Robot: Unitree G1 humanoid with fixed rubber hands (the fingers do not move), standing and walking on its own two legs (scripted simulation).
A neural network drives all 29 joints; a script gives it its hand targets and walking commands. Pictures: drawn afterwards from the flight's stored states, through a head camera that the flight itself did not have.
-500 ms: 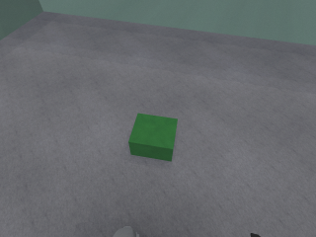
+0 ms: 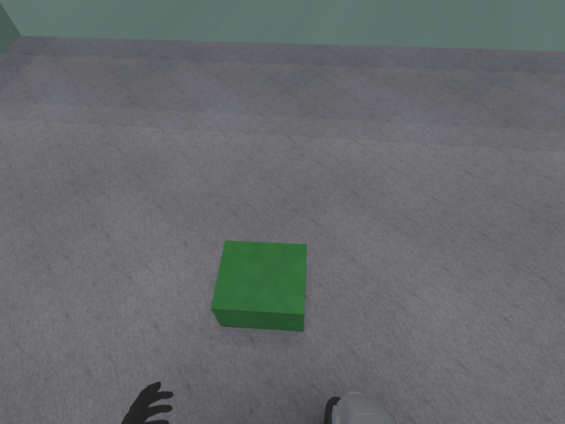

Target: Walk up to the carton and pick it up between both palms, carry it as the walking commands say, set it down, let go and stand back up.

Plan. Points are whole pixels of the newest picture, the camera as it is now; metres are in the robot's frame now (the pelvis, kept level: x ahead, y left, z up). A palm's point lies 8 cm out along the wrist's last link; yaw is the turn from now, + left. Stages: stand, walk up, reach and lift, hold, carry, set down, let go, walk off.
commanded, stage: walk up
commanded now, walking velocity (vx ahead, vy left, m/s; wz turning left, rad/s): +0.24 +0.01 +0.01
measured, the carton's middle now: (263, 285) +0.61 +0.08 -0.67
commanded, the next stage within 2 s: none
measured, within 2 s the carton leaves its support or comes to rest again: neither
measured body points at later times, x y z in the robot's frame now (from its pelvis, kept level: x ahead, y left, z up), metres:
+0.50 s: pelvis +0.11 +0.05 +0.02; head +0.14 +0.08 +0.47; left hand +0.09 +0.28 -0.15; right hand +0.19 -0.19 -0.11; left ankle +0.15 +0.12 -0.72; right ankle +0.08 -0.10 -0.66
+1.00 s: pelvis +0.09 +0.04 +0.03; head +0.11 +0.04 +0.48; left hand +0.07 +0.24 -0.14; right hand +0.09 -0.18 -0.14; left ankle +0.15 +0.12 -0.72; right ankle +0.05 -0.07 -0.72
